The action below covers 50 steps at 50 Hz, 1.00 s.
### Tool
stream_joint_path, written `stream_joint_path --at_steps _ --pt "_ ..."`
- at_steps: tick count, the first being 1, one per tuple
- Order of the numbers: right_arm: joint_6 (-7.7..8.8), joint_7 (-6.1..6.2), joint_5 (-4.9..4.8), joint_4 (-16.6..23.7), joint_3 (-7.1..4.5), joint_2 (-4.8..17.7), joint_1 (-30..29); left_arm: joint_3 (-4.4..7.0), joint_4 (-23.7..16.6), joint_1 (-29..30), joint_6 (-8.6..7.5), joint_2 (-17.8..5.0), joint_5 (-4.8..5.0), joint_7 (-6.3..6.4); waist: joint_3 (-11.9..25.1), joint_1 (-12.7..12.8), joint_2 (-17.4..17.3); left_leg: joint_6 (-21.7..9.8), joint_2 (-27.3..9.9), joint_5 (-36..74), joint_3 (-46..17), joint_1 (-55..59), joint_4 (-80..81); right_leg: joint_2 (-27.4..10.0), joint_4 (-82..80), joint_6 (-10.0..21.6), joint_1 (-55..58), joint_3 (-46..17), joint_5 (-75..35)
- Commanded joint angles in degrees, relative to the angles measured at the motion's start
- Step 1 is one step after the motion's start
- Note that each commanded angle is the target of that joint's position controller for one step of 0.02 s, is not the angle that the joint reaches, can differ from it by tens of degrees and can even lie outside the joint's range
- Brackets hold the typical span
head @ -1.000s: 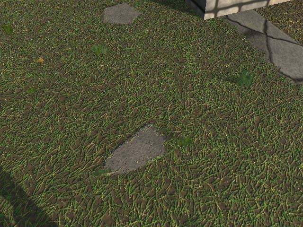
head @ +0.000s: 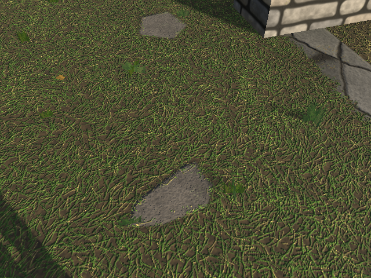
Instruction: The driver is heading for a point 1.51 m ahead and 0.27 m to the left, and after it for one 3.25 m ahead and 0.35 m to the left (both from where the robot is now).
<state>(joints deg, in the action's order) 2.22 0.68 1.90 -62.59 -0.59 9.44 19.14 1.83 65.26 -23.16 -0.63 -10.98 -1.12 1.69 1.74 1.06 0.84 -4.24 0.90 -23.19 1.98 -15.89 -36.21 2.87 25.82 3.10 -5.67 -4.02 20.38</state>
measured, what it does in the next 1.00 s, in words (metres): walks ahead: right foot, then left foot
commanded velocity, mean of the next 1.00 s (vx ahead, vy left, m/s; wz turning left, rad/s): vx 0.31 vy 0.00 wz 0.00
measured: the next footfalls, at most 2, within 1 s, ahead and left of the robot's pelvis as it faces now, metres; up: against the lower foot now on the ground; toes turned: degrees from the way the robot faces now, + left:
right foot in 0.48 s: +0.39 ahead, -0.05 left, +0.00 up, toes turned -4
left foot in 0.96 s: +0.52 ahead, +0.11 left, +0.00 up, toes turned +2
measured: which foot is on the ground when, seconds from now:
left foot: down 0.00-0.48, up 0.50-0.94, down 0.96-1.00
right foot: down 0.00-0.04, up 0.06-0.46, down 0.48-1.00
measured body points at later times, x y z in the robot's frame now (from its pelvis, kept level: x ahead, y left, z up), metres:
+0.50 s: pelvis +0.24 +0.01 -0.02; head +0.28 +0.01 +0.43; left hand +0.42 +0.23 -0.14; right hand +0.12 -0.20 -0.16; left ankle +0.02 +0.09 -0.72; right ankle +0.35 -0.05 -0.74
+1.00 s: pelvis +0.42 +0.01 +0.00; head +0.44 +0.02 +0.45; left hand +0.39 +0.22 -0.17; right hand +0.49 -0.20 -0.15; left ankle +0.48 +0.10 -0.74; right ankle +0.35 -0.05 -0.74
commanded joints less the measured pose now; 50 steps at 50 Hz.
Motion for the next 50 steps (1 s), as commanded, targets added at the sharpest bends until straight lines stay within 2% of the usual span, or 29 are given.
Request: stream_joint_path --at_steps 1,2,3,4,5,7,12,16,18,19,21,23,24,25,26,27,28,29,31,34,36,38,41,44,46,47,48,49,50 --pt "2.47 -0.55 -0.93 2.17 -1.01 2.00 4.33 1.63 -2.67 2.04 -1.33 -7.21 0.31 -0.26 -11.56 -4.43 4.46 -0.88 0.46 2.30 1.22 5.45 9.08 -12.22 -9.44 8.52 -14.34 -14.50 11.25" --pt "2.90 -0.26 -0.92 0.19 -1.64 3.30 10.75 1.24 -4.13 4.74 -1.91 -5.54 0.24 -0.42 -10.24 -7.14 0.61 -1.22 -1.42 2.07 -3.57 16.37 13.63 -8.45 -2.67 6.34 -21.64 -9.66 7.84" --pt "3.22 0.18 -0.63 -1.23 -3.39 9.40 18.14 -0.12 -6.57 7.46 -2.73 -0.96 0.81 -0.99 -7.71 -10.23 -14.35 -4.56 -12.66 -10.87 -23.61 24.81 24.26 0.20 15.28 2.78 -31.21 1.79 4.69" --pt "2.47 -0.04 -1.09 -3.02 -4.30 11.92 23.22 0.40 -8.45 8.97 -3.10 -3.86 -1.16 -1.44 -7.34 -10.23 -17.67 -7.87 -21.16 -12.61 -37.12 26.21 28.09 0.94 27.60 2.18 -37.68 5.74 10.22" --pt "2.18 0.03 -1.30 -1.15 -3.21 7.83 17.26 1.07 -8.59 11.03 -3.14 -5.98 -2.29 -1.72 -10.37 -7.36 -8.07 -7.59 -20.35 -12.45 -34.07 21.69 27.27 -2.81 33.79 2.53 -38.99 3.44 6.54" --pt "2.48 0.00 -1.02 1.80 -2.46 6.28 9.38 0.65 -7.42 9.17 -3.80 -2.91 -0.67 -2.72 -10.97 -3.79 -2.89 -6.29 -17.05 -3.71 -25.78 17.12 28.81 -5.52 36.16 1.77 -36.72 2.97 -1.81" --pt "4.12 0.60 -1.42 -0.39 -0.86 4.37 13.06 1.10 -9.54 12.12 -2.51 -2.51 -1.05 -3.22 -8.23 -1.74 -4.61 -5.15 -11.91 31.60 -10.93 18.28 26.57 -5.26 32.67 -0.62 -37.01 7.10 -9.23" --pt "4.60 0.57 -1.33 -0.76 -0.01 4.25 12.91 0.04 -14.95 22.69 -2.03 -0.74 -0.43 -3.36 -9.07 -2.56 -5.99 -4.87 -9.55 43.05 -5.93 14.01 26.92 -3.06 19.07 -0.15 -31.81 10.65 -14.65" --pt "4.81 0.55 -1.50 -0.76 0.01 5.27 12.67 -0.07 -15.86 24.54 -1.68 -1.28 -0.25 -3.29 -9.42 -2.68 -6.99 -5.18 -9.95 46.25 -4.95 13.16 27.79 -1.98 13.42 1.05 -27.05 11.74 -16.24" --pt "4.52 0.65 -1.37 -0.76 -0.31 6.44 12.37 0.26 -15.64 24.36 -1.71 -2.34 0.06 -2.97 -10.47 -2.17 -7.90 -5.16 -10.47 48.21 -4.43 14.79 27.11 -2.02 11.45 1.65 -26.60 11.73 -15.43" --pt "4.43 0.91 -1.29 -0.89 -0.41 6.85 11.76 0.82 -15.47 22.05 -2.04 -3.70 0.05 -2.36 -8.19 -0.51 -7.40 -4.64 -11.67 61.59 -3.53 17.79 21.84 -0.24 8.87 3.62 -21.13 12.36 -13.74" --pt "4.05 1.12 -1.02 -0.66 -0.91 8.24 10.38 2.19 -11.66 9.98 -2.91 -5.86 0.44 -1.65 -1.00 4.40 -7.00 -3.53 -11.70 70.69 -2.61 20.18 7.04 2.25 5.93 5.48 -9.07 11.88 -12.59" --pt "3.84 0.99 -1.33 -0.26 -1.06 8.71 9.18 3.03 -8.90 1.56 -3.36 -7.06 0.03 -1.18 3.18 8.09 -5.76 -2.84 -10.22 63.54 -1.67 15.16 -4.31 0.54 2.28 6.48 2.34 10.05 -14.44" --pt "3.79 0.60 -1.46 1.12 -0.48 6.22 10.68 4.40 -7.48 -6.73 -3.55 -11.88 -1.32 -0.66 9.54 9.39 0.81 -2.44 -6.62 40.44 0.16 4.61 -21.76 -12.62 0.81 8.98 14.63 -5.41 -4.52" --pt "3.38 -0.10 -2.91 1.05 -0.19 0.94 17.70 4.77 -7.81 -5.29 -3.13 -14.17 -1.81 -1.20 13.24 3.82 11.34 -0.62 5.34 -7.67 -0.56 -14.03 -43.67 -26.96 -7.52 18.13 23.42 -35.45 -8.78" --pt "2.92 -0.02 -1.18 1.48 -1.57 6.48 12.94 4.24 -8.51 0.77 -2.99 -11.53 0.44 -1.74 8.26 2.69 1.52 -1.82 1.43 -2.72 -5.99 -17.83 -45.50 -24.45 -10.27 17.34 17.35 -33.02 -9.45" --pt "3.06 -0.22 -0.75 3.24 -1.82 6.44 7.60 3.17 -9.50 6.30 -3.39 -8.16 0.90 -1.86 0.83 0.95 -0.24 -1.72 -0.99 2.43 -5.39 -17.96 -42.64 -23.16 -10.98 15.93 8.68 -23.13 -18.22" --pt "3.06 -0.19 -0.40 3.59 -1.87 5.33 5.42 2.34 -9.11 7.70 -4.07 -5.16 0.56 -2.06 -2.52 -0.41 -3.17 -1.36 -2.60 4.18 -5.12 -15.48 -39.79 -20.78 -11.69 14.42 2.45 -16.51 -29.94" --pt "1.52 -0.53 0.49 3.28 -2.03 3.70 6.24 0.85 -7.32 6.41 -4.90 -1.19 0.43 -1.39 -3.05 -3.12 -1.20 -0.02 -4.05 3.93 -4.76 -9.49 -34.23 -16.64 -12.25 11.43 -4.09 -6.38 -43.08" --pt "-0.26 -0.84 0.10 3.39 -2.05 2.03 5.65 0.42 -5.40 2.90 -5.81 -3.06 0.17 -1.09 -2.40 -4.57 1.41 1.44 -2.61 5.79 -2.72 -7.42 -27.46 -14.45 -11.42 10.14 -5.26 0.38 -57.97" --pt "-0.98 -0.76 -0.01 4.02 -1.83 2.01 2.70 0.19 -5.24 2.51 -5.49 -4.35 0.09 -0.93 -2.27 -4.67 2.38 1.94 -2.31 8.80 -1.12 -8.14 -20.75 -12.69 -10.89 8.75 -4.69 3.39 -60.44" --pt "-1.11 -0.22 -0.61 4.56 -1.47 1.95 -0.79 -0.56 -5.40 2.13 -5.09 -3.59 0.14 -0.79 -2.13 -3.83 3.79 2.32 -1.92 11.72 0.47 -7.29 -13.67 -11.17 -10.03 6.66 -4.39 5.48 -61.05" --pt "-1.27 0.36 -1.04 5.11 -1.04 2.32 -4.90 -1.08 -4.13 -1.36 -4.44 -3.49 0.20 -0.34 -1.22 -1.73 5.11 2.26 -1.50 15.15 1.56 -5.69 -7.18 -11.53 -8.61 5.37 -1.67 5.47 -59.27" --pt "-1.22 0.99 -1.10 4.72 -0.86 2.85 -6.16 -1.49 -3.32 -2.42 -3.67 -2.89 -0.21 0.19 -2.27 -0.90 4.88 1.73 -1.51 12.91 1.11 -3.85 -2.50 -13.14 -6.43 6.44 -0.12 3.67 -54.96" --pt "-0.86 1.40 -1.05 4.01 -0.75 2.65 -5.27 -1.69 -3.23 -1.60 -3.25 -2.56 -0.15 0.47 -3.53 -1.41 4.06 0.88 -1.51 12.12 0.79 -0.96 3.85 -14.04 -3.94 6.83 0.05 1.89 -50.46" --pt "-0.42 1.59 -0.96 3.32 -0.52 2.18 -3.64 -1.70 -3.12 -1.04 -3.10 -2.58 0.09 0.56 -3.93 -2.62 2.43 0.53 -2.10 17.95 0.13 3.21 11.02 -13.53 -2.03 5.64 -1.00 1.73 -46.62" --pt "0.21 1.86 -0.75 2.36 -0.87 4.21 -0.97 -1.74 -3.06 -2.44 -3.22 -2.40 0.04 0.58 -2.38 -2.57 -0.20 0.14 -5.72 31.08 -3.78 9.69 13.53 -11.88 0.02 3.63 -3.17 1.65 -38.73" --pt "0.66 1.95 -0.51 1.78 -1.38 7.23 1.49 -1.68 -2.60 -7.61 -3.20 -1.55 0.08 0.66 0.27 0.10 -4.34 -1.95 -12.21 49.76 -8.94 16.52 9.83 -8.94 1.75 2.21 -7.03 2.98 -21.56" --pt "0.26 1.84 -1.32 1.42 -0.82 5.48 0.37 -2.27 -0.39 -12.13 -2.19 2.09 0.98 0.89 1.68 0.91 -8.68 -7.39 -16.15 55.18 -12.38 15.86 9.07 -5.49 1.26 0.95 -7.51 4.45 -3.79"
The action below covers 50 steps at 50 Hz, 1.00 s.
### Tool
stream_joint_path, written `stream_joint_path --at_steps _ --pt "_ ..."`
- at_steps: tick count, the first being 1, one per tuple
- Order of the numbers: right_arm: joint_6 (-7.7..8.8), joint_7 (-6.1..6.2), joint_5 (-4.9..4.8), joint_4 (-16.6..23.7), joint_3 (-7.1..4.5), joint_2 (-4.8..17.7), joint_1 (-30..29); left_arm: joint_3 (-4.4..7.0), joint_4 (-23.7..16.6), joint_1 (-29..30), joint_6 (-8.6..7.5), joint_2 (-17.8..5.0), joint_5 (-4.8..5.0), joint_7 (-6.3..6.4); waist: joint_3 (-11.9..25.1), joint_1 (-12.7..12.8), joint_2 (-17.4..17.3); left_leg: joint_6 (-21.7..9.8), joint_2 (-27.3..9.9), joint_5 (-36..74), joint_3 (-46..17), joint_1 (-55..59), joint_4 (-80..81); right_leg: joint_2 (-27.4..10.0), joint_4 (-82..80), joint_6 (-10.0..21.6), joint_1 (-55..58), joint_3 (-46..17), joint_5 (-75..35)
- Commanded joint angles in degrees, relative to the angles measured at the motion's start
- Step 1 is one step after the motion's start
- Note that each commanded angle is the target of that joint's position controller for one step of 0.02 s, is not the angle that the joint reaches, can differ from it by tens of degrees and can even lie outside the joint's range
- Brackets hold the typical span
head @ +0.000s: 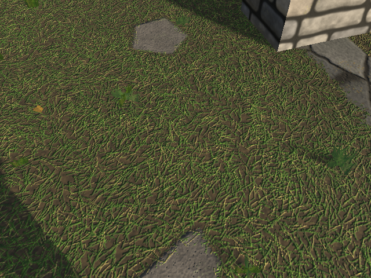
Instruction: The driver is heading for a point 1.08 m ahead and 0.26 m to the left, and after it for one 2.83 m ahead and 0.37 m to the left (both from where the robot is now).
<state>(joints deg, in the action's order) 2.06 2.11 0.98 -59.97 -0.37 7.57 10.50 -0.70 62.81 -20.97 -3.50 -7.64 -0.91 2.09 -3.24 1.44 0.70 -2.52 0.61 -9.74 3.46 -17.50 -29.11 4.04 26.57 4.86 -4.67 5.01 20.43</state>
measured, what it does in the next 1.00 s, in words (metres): walks ahead: left foot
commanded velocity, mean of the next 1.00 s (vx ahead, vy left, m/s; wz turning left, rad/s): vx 0.17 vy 0.00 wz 0.00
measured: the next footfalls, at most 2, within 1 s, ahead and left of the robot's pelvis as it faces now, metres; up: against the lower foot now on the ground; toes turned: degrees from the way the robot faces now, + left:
left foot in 0.84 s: +0.23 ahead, +0.15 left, +0.00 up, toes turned +3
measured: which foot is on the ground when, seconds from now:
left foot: down 0.00-0.60, up 0.62-0.82, down 0.84-1.00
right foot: down 0.00-0.86, up 0.88-1.00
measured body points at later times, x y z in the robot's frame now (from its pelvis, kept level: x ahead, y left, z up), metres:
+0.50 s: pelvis +0.03 +0.02 +0.01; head +0.03 +0.02 +0.46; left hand -0.02 +0.22 -0.16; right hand +0.00 -0.19 -0.16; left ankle +0.06 +0.09 -0.73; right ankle -0.07 -0.06 -0.73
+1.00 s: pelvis +0.17 +0.08 +0.00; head +0.19 +0.09 +0.45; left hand +0.17 +0.32 -0.15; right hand +0.18 -0.17 -0.14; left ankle +0.19 +0.15 -0.73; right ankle +0.09 -0.04 -0.64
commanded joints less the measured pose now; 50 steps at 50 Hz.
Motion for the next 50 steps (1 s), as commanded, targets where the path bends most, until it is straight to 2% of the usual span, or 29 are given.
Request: stream_joint_path --at_steps 1,2,3,4,6,11,24,25,27,28,29,30,31,32,33,35,37,39,40,41,42,43,44,45,46,47,49,50 --pt "0.02 0.07 -0.19 -0.96 -0.48 5.02 7.85 0.70 2.27 -12.27 1.51 -3.13 0.35 0.92 4.74 -0.20 -7.87 -9.38 -16.03 34.90 -15.91 13.63 4.28 -5.85 -1.31 -1.09 -6.81 -4.43 0.85" --pt "-0.31 -0.12 0.08 -0.53 -0.41 4.74 5.32 0.99 1.98 -10.22 1.98 -3.85 0.07 0.95 2.04 0.33 -7.04 -7.70 -13.63 27.90 -14.59 9.97 5.43 -5.89 -3.84 -1.06 -5.33 -5.24 -1.21" --pt "-0.58 -0.11 0.16 -0.38 -0.43 4.67 4.39 1.09 1.97 -8.45 2.28 -4.10 -0.02 0.77 0.88 0.16 -5.25 -5.90 -10.96 22.00 -12.56 8.20 6.04 -6.34 -5.76 -0.92 -4.00 -6.14 -4.45" --pt "-0.69 0.16 -0.14 -0.75 -0.42 4.42 4.79 1.14 1.79 -6.76 2.48 -4.10 0.03 0.58 -0.42 -0.26 -4.00 -4.41 -8.97 18.88 -10.67 6.97 6.26 -7.19 -6.93 -0.67 -3.11 -6.86 -8.35" --pt "-0.66 0.45 -0.84 -1.82 -0.65 4.71 6.27 0.77 2.04 -6.21 2.34 -3.00 0.07 0.51 0.28 -0.70 -2.43 -3.15 -7.00 17.10 -8.79 7.90 6.11 -8.72 -7.20 -0.65 -1.52 -7.34 -14.16" --pt "-0.72 0.50 -0.68 -3.34 -0.67 4.10 7.75 0.62 2.93 -5.32 2.42 -2.93 0.22 1.13 0.65 -1.20 -0.19 -3.06 -6.88 17.58 -8.69 9.97 6.53 -9.25 -7.99 -1.19 -0.81 -7.11 -15.27" --pt "-1.44 0.55 -0.56 -6.21 -0.18 3.09 10.54 -0.04 4.41 -5.86 2.76 -2.12 0.24 1.32 -2.02 -1.68 -0.12 -2.30 -6.12 11.05 -8.61 9.49 8.67 -9.97 -9.47 -1.16 -2.55 -7.53 -11.88" --pt "-1.54 0.47 -0.53 -6.51 -0.15 2.89 11.10 -0.09 4.72 -6.75 2.71 -1.93 0.11 1.25 -1.26 -1.57 -0.15 -2.42 -5.44 5.18 -8.37 9.65 9.00 -9.59 -10.13 -0.83 -2.44 -7.49 -6.96" --pt "-1.94 0.18 -0.50 -6.20 -0.87 4.24 10.87 0.54 4.79 -8.10 2.72 -3.05 -0.24 1.03 -3.35 -1.26 0.48 -3.42 -3.13 -10.30 -7.32 6.36 6.93 -8.62 -9.67 1.10 -4.29 -7.93 6.45" --pt "-2.03 -0.13 -0.36 -5.69 -1.20 4.56 10.41 0.76 4.45 -8.68 2.66 -3.44 -0.28 0.87 -5.38 -0.79 1.80 -4.02 -2.07 -17.53 -6.57 2.64 4.90 -9.57 -10.37 2.71 -5.41 -10.08 13.13" --pt "-1.84 -0.53 -0.33 -4.69 -1.24 4.06 8.99 1.04 4.29 -10.08 2.47 -4.06 -0.09 0.76 -8.10 0.12 3.55 -4.09 -0.91 -20.74 -5.44 -2.99 1.92 -11.78 -12.57 4.54 -4.99 -13.71 18.50" --pt "-1.40 -1.01 -0.29 -3.27 -0.99 2.70 6.45 1.49 4.52 -12.12 2.20 -5.24 0.21 0.76 -10.53 1.34 6.23 -3.55 1.00 -19.04 -2.46 -8.77 -3.40 -15.49 -16.49 6.54 -3.19 -18.76 22.39" --pt "-0.87 -1.44 0.32 -1.60 -0.77 1.77 3.74 2.10 4.66 -12.73 1.90 -6.76 0.26 0.83 -13.44 1.78 8.05 -2.91 1.13 -15.29 1.23 -13.60 -8.32 -20.04 -19.64 8.51 -1.81 -23.01 22.66" --pt "-0.31 -1.78 0.96 -0.24 -0.90 2.25 1.98 2.47 4.62 -12.76 1.52 -7.17 -0.04 0.84 -14.96 1.93 7.48 -2.74 -0.88 -13.80 1.51 -17.23 -11.96 -22.85 -20.33 9.90 -0.35 -24.93 18.53" --pt "0.22 -2.09 0.96 0.97 -1.31 3.39 0.67 2.68 4.71 -13.60 1.06 -7.14 -0.48 0.71 -14.74 2.19 6.17 -2.63 -1.96 -14.79 0.87 -20.85 -14.83 -23.84 -20.19 10.69 2.71 -25.35 13.28" --pt "1.14 -2.62 0.66 2.90 -2.11 4.86 -0.84 2.97 4.87 -14.81 0.14 -7.23 -0.93 0.43 -13.35 1.96 3.98 -2.19 -3.40 -15.67 -0.05 -25.54 -17.89 -23.67 -18.44 10.69 8.93 -22.87 0.53" --pt "1.68 -3.05 -0.02 4.77 -2.56 4.97 -2.51 3.15 4.51 -14.32 -0.50 -7.57 -0.96 0.20 -11.82 1.41 3.25 -1.87 -3.39 -13.78 0.47 -23.86 -16.07 -21.93 -17.04 9.17 9.79 -18.69 -8.19" --pt "1.73 -3.49 -0.39 5.83 -2.78 4.27 -1.99 3.31 3.77 -12.30 -0.81 -8.26 -0.82 -0.05 -10.28 -0.10 4.12 -2.25 -1.63 -10.24 2.56 -15.55 -12.79 -19.60 -14.83 7.31 4.78 -14.12 -14.50" --pt "1.71 -3.57 -0.66 5.06 -2.90 3.64 1.79 3.32 3.06 -9.79 -0.98 -8.59 -0.49 -0.26 -8.91 -2.60 4.38 -2.87 0.20 -7.59 4.29 -6.10 -9.49 -17.72 -11.89 5.86 -0.86 -10.67 -20.04" --pt "1.70 -3.46 -0.88 2.76 -3.42 3.55 8.57 3.28 2.57 -8.00 -1.27 -8.96 -0.11 -0.53 -6.25 -5.99 3.62 -3.54 3.05 -4.36 6.11 6.28 -6.27 -15.33 -5.80 4.31 -6.68 -7.19 -29.13" --pt "1.74 -3.01 -0.80 -0.45 -4.72 5.81 17.36 3.08 2.64 -8.53 -1.63 -8.81 -0.21 -0.88 -1.70 -9.31 0.73 -4.53 4.36 -4.40 5.63 18.18 -4.31 -12.33 5.22 2.80 -10.86 -3.74 -36.00" --pt "2.04 -2.14 0.32 -1.89 -6.40 11.29 26.96 2.41 1.07 -7.62 -1.90 -7.25 0.23 -1.40 3.68 -13.68 -6.79 -7.86 -7.35 -15.39 -11.04 28.77 3.70 -7.53 23.80 -0.12 -20.84 0.60 -27.39" --pt "1.71 -2.18 0.97 -2.47 -6.78 15.49 30.97 1.81 -1.08 -9.71 -1.97 -2.90 0.61 -1.83 9.37 -12.00 -17.11 -14.64 -23.14 -21.74 -41.04 30.96 17.77 0.83 45.11 -1.33 -28.92 -0.35 9.33" --pt "1.04 -2.07 0.15 -1.46 -5.87 13.29 22.62 2.55 -2.72 -4.47 -1.58 -5.15 -0.62 -2.20 3.67 -7.61 -7.88 -13.53 -22.02 -28.19 -42.23 22.63 19.97 -3.70 49.97 0.43 -31.69 -8.04 6.30" --pt "1.08 -2.06 0.03 0.65 -5.26 11.75 15.55 2.62 -4.37 -1.14 -1.56 -5.03 -0.55 -2.68 -1.55 -5.31 -3.81 -12.40 -21.35 -26.32 -35.02 15.49 19.57 -6.39 49.53 1.24 -32.61 -7.37 0.46" --pt "1.53 -2.31 -0.01 1.54 -4.53 10.08 11.75 2.71 -4.61 -0.46 -1.70 -4.51 -0.40 -2.85 -3.23 -3.37 -0.79 -10.79 -18.72 -19.08 -28.70 11.02 20.52 -8.28 46.15 1.56 -30.84 -7.28 -3.49" --pt "2.46 -2.21 -0.14 1.45 -3.19 7.10 10.03 2.92 -3.75 -4.06 -0.66 -3.42 -1.12 -3.00 -2.59 0.07 -2.13 -8.57 -14.55 -8.95 -19.33 6.48 21.31 -9.59 41.04 0.65 -25.24 -6.62 -5.07" --pt "2.91 -2.01 -0.07 0.90 -2.87 6.72 11.45 3.09 -3.73 -4.59 -0.06 -3.36 -1.15 -3.14 -2.29 0.46 -2.66 -8.64 -13.84 -4.67 -16.84 6.25 21.36 -9.27 39.90 0.22 -24.38 -5.82 -5.62"
Keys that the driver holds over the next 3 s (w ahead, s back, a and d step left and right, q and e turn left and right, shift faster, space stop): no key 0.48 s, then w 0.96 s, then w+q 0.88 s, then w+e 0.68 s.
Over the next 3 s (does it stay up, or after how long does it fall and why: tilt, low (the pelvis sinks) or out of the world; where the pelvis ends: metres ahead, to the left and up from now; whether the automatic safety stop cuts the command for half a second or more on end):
stays up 1.24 0.26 0.01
